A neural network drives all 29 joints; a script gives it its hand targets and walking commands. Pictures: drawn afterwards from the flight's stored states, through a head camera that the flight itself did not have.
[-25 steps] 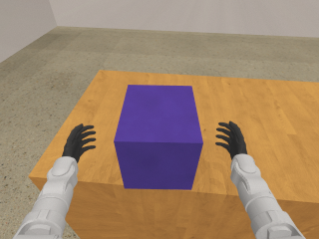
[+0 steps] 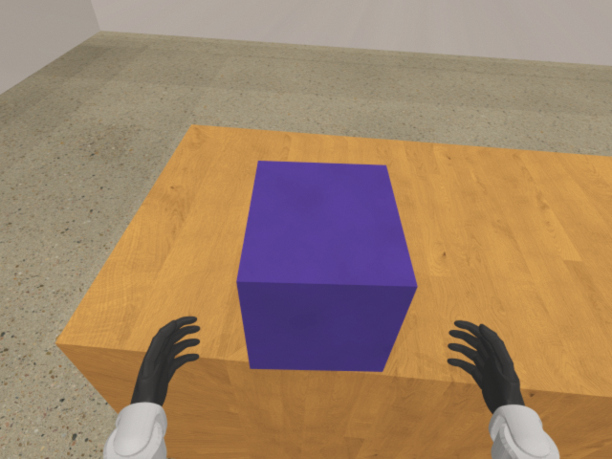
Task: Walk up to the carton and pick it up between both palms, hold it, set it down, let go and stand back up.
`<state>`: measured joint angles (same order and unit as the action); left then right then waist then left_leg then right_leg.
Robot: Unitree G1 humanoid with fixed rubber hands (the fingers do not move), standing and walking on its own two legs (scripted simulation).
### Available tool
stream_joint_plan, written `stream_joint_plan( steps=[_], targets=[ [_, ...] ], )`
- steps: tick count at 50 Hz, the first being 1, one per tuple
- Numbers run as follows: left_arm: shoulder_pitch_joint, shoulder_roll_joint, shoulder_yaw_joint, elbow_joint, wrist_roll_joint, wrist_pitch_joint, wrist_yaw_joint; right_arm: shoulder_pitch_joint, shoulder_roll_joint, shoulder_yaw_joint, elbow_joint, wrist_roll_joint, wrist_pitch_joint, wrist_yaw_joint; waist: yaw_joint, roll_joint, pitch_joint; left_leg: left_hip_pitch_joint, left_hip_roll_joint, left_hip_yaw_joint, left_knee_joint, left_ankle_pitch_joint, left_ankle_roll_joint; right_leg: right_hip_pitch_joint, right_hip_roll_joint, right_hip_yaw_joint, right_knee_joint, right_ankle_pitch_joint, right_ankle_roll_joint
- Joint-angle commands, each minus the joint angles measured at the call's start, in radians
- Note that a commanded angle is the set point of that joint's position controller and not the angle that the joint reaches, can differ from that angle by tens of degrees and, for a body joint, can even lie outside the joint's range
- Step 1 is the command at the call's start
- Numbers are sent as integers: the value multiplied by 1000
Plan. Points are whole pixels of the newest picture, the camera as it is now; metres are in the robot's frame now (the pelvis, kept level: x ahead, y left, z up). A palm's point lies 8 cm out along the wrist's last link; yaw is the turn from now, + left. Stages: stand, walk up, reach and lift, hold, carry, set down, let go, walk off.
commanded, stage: set down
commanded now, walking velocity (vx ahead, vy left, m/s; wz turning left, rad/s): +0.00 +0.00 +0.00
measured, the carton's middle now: (319, 264) +0.43 -0.01 +0.01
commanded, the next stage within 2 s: let go in 1.86 s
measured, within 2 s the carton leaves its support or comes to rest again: neither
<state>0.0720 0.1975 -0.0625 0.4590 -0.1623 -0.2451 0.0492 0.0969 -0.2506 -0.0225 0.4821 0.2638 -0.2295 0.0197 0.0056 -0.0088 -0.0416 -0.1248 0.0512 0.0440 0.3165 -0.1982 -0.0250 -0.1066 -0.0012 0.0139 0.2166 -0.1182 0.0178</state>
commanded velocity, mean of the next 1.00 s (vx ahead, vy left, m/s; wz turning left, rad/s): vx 0.00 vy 0.00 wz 0.00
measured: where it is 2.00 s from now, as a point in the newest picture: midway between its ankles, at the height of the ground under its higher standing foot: outside the picture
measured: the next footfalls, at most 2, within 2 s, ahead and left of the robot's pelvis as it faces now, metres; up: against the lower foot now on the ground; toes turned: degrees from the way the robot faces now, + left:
none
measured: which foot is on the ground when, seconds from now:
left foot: down 0.00-1.00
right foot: down 0.00-1.00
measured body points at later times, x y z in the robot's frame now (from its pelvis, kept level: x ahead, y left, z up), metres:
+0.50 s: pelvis +0.01 -0.01 +0.00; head -0.01 +0.00 +0.45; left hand +0.20 +0.21 -0.04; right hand +0.20 -0.23 -0.04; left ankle -0.02 +0.12 -0.75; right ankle +0.00 -0.14 -0.75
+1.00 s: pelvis +0.01 -0.01 +0.00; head +0.04 +0.02 +0.45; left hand +0.18 +0.21 -0.07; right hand +0.16 -0.23 -0.06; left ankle -0.02 +0.12 -0.75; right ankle +0.00 -0.14 -0.75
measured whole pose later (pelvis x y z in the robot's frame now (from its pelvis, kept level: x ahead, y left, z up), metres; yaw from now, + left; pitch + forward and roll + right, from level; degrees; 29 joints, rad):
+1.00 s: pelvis +0.01 -0.01 +0.00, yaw -2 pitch +1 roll +0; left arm 0.33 0.23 -0.04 0.09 -0.05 0.38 0.04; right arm 0.38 -0.16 -0.01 0.27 0.12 0.10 -0.01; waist 0.06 -0.05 0.03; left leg -0.09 0.06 0.08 0.29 -0.21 -0.03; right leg -0.13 0.01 0.05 0.27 -0.16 0.01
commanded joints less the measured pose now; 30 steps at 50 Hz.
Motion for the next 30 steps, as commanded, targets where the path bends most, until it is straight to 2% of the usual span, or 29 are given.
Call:
stream_joint_plan(
  steps=[1, 5, 8, 10, 14, 20, 25, 29, 30],
  targets=[
    [-68, 69, 17, -171, -12, -90, -3, -67, -125, -53, -193, -17, -95, -6, 9, 17, -104, 71, -64, 16, -11, 293, -78, 51, 55, 0, 10, 184, -42],
    [-63, 80, -6, -166, -39, -105, 7, -56, -110, -57, -184, -44, -90, 2, 7, 11, -56, 44, -53, 24, -32, 161, -79, -3, 54, -5, 12, 51, -40],
    [-67, 95, -19, -148, -59, -60, 18, -72, -85, -56, -153, -71, -41, 14, 7, -9, -32, 2, -48, 31, -60, 24, -66, -27, 42, -4, 9, -56, -35],
    [-55, 110, -21, -167, -67, -24, 27, -69, -74, -59, -165, -81, -13, 22, 11, -20, -32, -16, -49, 38, -65, -9, -57, -31, 38, -4, 12, -82, -29],
    [-5, 132, -13, -192, -64, 10, 30, -24, -63, -52, -182, -81, 4, 22, 14, -8, -69, -14, -54, 46, -41, 66, -43, -10, 37, 2, 32, 3, -19],
    [106, 129, 35, -178, -10, 79, -10, 87, -23, -19, -144, -85, 24, -7, 17, 13, -71, 1, -68, 46, -21, 189, -35, 57, 25, 18, 33, 143, -13],
    [160, 128, 45, -271, 10, 137, -33, 136, -21, -12, -216, -92, 24, -30, 20, 2, -51, 17, -68, 44, -19, 245, -40, 67, 36, 13, 31, 185, -11],
    [205, 121, 45, -362, 28, 201, -39, 185, -20, -15, -276, -99, 44, -40, 23, 3, -27, 38, -61, 44, -23, 272, -51, 55, 46, 3, 23, 163, -16],
    [227, 98, 30, -338, 55, 236, -38, 211, -21, -4, -258, -100, 69, -35, 17, -4, -16, 38, -57, 34, -39, 237, -43, 49, 39, 18, 5, 152, -22]
  ],
)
